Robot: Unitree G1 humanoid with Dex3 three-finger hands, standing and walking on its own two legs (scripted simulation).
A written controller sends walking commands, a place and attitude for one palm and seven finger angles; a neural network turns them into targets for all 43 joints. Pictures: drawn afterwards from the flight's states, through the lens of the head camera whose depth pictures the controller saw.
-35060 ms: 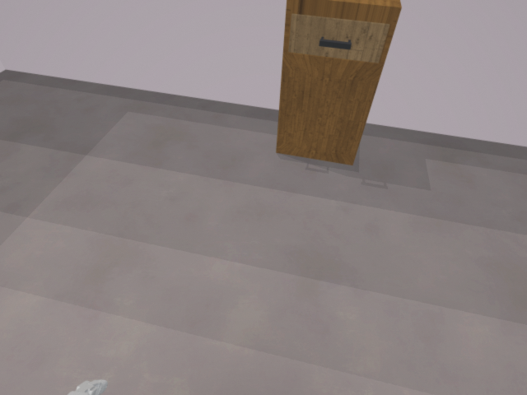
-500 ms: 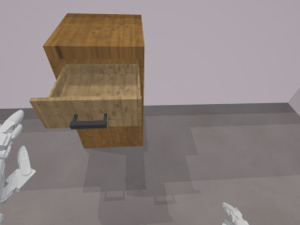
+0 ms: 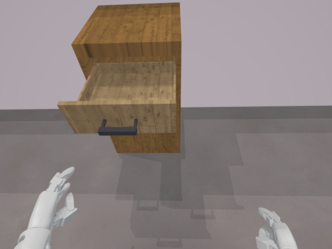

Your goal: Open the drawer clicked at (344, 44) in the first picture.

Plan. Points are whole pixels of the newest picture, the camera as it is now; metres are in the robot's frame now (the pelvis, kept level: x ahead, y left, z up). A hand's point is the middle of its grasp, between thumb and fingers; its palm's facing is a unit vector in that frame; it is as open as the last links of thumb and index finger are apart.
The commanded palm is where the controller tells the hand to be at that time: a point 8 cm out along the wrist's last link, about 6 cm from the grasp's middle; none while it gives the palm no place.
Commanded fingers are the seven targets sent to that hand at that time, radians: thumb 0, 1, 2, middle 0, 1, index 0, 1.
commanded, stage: let the arm hang, fingers relaxed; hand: left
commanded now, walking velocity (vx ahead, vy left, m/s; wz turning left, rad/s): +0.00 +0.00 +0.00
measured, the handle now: (118, 126) +0.52 +0.22 -0.07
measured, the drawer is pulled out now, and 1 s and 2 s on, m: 0.30 0.30 0.30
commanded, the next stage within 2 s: look to check the result in 0.98 s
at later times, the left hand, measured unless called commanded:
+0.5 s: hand out of the picture -0.05 +0.21 -0.16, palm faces +0.01 -0.97 -0.24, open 7.3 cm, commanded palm none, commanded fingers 0.00 0.90 0.90 -0.20 -0.30 -0.20 -0.30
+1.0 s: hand out of the picture -0.01 +0.17 -0.17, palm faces +0.00 -0.98 -0.18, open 7.3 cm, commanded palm none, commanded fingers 0.00 0.90 0.90 -0.20 -0.30 -0.20 -0.30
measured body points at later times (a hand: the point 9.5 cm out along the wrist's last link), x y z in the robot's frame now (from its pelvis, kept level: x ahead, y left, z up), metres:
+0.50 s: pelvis -0.01 +0.01 +0.01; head +0.00 +0.00 +0.46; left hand -0.05 +0.26 -0.14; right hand -0.03 -0.21 -0.15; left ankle +0.01 +0.11 -0.73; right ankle +0.01 -0.08 -0.73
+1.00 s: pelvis -0.01 +0.01 +0.01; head +0.01 +0.00 +0.46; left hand +0.00 +0.22 -0.15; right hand -0.04 -0.19 -0.15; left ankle +0.01 +0.11 -0.73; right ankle +0.01 -0.08 -0.73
